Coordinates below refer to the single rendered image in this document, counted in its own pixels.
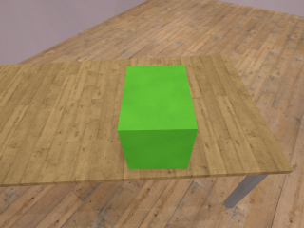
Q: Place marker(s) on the table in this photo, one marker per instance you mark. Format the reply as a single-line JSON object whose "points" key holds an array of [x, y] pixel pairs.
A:
{"points": [[59, 125]]}

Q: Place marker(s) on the carton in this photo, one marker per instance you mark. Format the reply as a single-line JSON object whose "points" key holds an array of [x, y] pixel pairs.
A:
{"points": [[157, 124]]}

